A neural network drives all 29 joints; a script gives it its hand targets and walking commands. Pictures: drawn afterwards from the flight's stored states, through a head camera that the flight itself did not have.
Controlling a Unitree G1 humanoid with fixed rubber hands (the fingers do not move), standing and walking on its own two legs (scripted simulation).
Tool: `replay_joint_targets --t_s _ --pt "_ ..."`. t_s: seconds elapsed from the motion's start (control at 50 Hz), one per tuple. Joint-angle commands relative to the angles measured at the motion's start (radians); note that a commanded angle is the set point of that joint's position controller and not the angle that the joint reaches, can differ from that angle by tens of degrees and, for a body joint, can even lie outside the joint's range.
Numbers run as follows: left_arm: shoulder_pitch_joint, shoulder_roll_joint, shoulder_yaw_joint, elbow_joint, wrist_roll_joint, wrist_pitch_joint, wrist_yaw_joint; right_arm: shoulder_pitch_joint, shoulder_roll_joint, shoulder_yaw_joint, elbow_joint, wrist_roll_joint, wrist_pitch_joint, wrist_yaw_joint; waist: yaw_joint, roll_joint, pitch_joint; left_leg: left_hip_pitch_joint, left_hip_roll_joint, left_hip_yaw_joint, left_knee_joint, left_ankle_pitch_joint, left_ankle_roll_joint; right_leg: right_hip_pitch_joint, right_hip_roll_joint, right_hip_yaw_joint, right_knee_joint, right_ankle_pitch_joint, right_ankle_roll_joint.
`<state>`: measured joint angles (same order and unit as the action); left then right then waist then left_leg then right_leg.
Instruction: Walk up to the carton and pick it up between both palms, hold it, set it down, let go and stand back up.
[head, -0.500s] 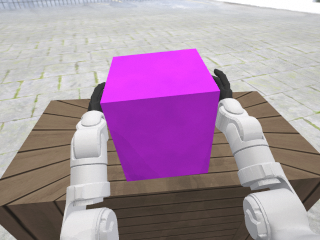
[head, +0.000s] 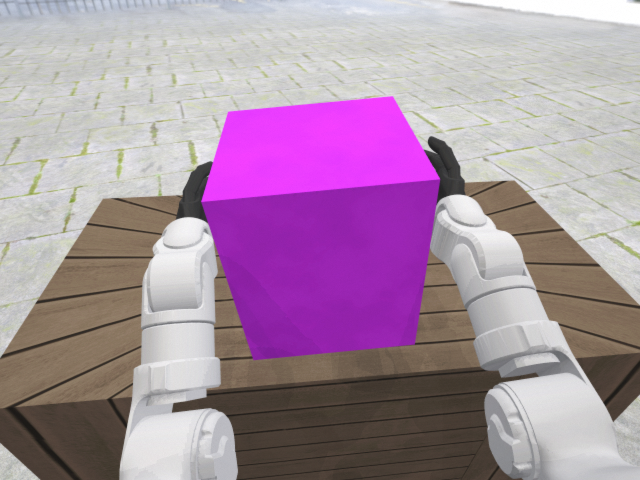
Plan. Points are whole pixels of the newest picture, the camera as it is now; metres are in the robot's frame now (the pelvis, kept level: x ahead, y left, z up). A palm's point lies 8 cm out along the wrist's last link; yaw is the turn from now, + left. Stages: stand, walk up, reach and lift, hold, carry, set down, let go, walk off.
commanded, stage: hold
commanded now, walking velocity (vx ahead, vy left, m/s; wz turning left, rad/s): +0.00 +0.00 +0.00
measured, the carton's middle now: (322, 229) +0.38 +0.00 +0.18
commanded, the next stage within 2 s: none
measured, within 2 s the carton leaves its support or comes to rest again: neither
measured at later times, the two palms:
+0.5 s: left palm (194, 224) +0.36 +0.16 +0.21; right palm (444, 203) +0.37 -0.14 +0.22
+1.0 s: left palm (194, 223) +0.36 +0.16 +0.21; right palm (444, 203) +0.37 -0.14 +0.22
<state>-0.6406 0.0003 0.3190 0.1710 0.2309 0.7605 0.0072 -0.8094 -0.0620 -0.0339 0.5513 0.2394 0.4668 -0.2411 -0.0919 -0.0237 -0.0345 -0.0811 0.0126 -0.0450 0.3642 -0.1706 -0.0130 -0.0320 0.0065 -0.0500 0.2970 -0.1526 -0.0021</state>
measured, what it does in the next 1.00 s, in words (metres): stands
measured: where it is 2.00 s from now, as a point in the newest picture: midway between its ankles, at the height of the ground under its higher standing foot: outside the picture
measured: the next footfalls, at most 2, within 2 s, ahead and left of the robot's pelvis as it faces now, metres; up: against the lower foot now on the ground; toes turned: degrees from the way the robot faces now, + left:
none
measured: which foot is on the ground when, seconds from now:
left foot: down 0.00-1.00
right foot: down 0.00-1.00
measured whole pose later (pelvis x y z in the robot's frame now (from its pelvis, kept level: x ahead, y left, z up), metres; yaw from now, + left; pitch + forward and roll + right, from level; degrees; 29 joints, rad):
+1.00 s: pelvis +0.00 +0.00 +0.00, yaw +0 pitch -7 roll -1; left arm -0.65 0.01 0.32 0.17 0.24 0.76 0.00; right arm -0.80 -0.06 -0.03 0.57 0.24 0.44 -0.24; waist -0.09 -0.03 -0.02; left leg -0.07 0.01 -0.05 0.36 -0.17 -0.02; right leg -0.02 0.01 -0.05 0.30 -0.16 0.00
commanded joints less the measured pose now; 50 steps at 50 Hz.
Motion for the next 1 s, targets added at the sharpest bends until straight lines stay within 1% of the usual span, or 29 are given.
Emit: replay_joint_targets --t_s 0.0,0.08,0.18,0.26,0.34,0.4,0.52,0.64,0.76,0.98 --pt "-0.951 -0.549 -0.542 -0.212 -0.175 -0.097 -0.131 -0.754 0.664 0.370 -0.258 0.131 -0.047 0.127 -0.003 0.088 -0.450 0.120 -0.059 0.032 -0.033 0.224 -0.038 0.077 0.059 -0.006 -0.015 0.150 0.054" --pt "-0.922 -0.556 -0.548 -0.198 -0.175 -0.096 -0.125 -0.752 0.657 0.372 -0.267 0.130 -0.052 0.126 -0.003 0.083 -0.449 0.127 -0.059 0.032 -0.025 0.237 -0.037 0.081 0.059 -0.005 -0.020 0.160 0.053" --pt "-0.867 -0.543 -0.516 -0.164 -0.147 -0.085 -0.140 -0.735 0.642 0.367 -0.251 0.117 -0.051 0.116 -0.007 0.055 -0.403 0.112 -0.063 0.036 -0.039 0.222 -0.027 0.112 0.054 -0.002 -0.023 0.182 0.059" --pt "-0.868 -0.541 -0.520 -0.187 -0.147 -0.086 -0.149 -0.736 0.647 0.377 -0.276 0.125 -0.056 0.110 -0.012 0.057 -0.418 0.123 -0.067 0.034 -0.030 0.260 -0.031 0.135 0.054 -0.003 -0.018 0.225 0.062" --pt "-0.881 -0.544 -0.543 -0.225 -0.160 -0.090 -0.145 -0.736 0.655 0.399 -0.316 0.142 -0.058 0.106 -0.015 0.067 -0.440 0.142 -0.070 0.031 -0.013 0.306 -0.039 0.136 0.056 -0.006 -0.011 0.265 0.066" --pt "-0.876 -0.542 -0.546 -0.229 -0.158 -0.089 -0.144 -0.725 0.652 0.401 -0.318 0.141 -0.055 0.106 -0.014 0.070 -0.427 0.141 -0.069 0.032 -0.015 0.299 -0.040 0.125 0.056 -0.007 -0.013 0.253 0.065" --pt "-0.864 -0.543 -0.538 -0.213 -0.147 -0.082 -0.146 -0.719 0.640 0.383 -0.295 0.124 -0.054 0.113 -0.008 0.073 -0.396 0.126 -0.063 0.036 -0.033 0.249 -0.036 0.108 0.056 -0.008 -0.021 0.189 0.057" --pt "-0.878 -0.551 -0.547 -0.209 -0.157 -0.085 -0.141 -0.741 0.645 0.382 -0.299 0.122 -0.061 0.117 -0.008 0.072 -0.417 0.131 -0.061 0.037 -0.030 0.244 -0.034 0.099 0.057 -0.008 -0.022 0.176 0.055" --pt "-0.879 -0.550 -0.535 -0.185 -0.154 -0.087 -0.140 -0.743 0.644 0.370 -0.276 0.109 -0.064 0.120 -0.007 0.064 -0.411 0.121 -0.060 0.039 -0.040 0.213 -0.028 0.094 0.055 -0.008 -0.026 0.151 0.054" --pt "-0.885 -0.550 -0.534 -0.184 -0.155 -0.092 -0.138 -0.751 0.651 0.376 -0.276 0.117 -0.070 0.119 -0.008 0.069 -0.425 0.127 -0.063 0.037 -0.031 0.238 -0.029 0.104 0.054 -0.008 -0.023 0.176 0.057"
